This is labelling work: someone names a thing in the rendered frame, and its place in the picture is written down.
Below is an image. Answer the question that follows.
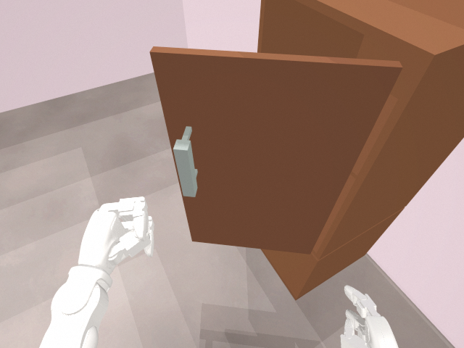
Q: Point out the handle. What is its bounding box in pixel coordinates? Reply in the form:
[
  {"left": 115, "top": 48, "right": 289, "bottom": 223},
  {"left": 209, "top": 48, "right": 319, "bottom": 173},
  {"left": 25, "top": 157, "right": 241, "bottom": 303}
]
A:
[{"left": 173, "top": 126, "right": 198, "bottom": 197}]

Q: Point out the robot left hand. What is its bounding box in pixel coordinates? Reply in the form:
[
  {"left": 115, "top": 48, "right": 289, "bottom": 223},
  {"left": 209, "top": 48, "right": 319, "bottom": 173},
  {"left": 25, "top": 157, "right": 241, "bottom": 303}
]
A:
[{"left": 78, "top": 197, "right": 154, "bottom": 275}]

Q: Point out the robot left forearm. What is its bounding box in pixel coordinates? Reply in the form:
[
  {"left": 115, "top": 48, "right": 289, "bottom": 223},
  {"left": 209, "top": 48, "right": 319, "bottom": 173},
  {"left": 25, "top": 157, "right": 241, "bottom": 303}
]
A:
[{"left": 39, "top": 265, "right": 112, "bottom": 348}]

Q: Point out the robot right hand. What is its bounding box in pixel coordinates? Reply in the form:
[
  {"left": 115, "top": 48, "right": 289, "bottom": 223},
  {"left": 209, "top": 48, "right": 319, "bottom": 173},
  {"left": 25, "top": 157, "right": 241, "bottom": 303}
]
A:
[{"left": 340, "top": 285, "right": 399, "bottom": 348}]

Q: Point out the cupboard door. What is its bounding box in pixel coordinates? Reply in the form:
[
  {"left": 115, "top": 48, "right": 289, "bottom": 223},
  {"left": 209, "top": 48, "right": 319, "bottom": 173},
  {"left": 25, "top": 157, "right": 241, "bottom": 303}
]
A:
[{"left": 150, "top": 46, "right": 403, "bottom": 254}]

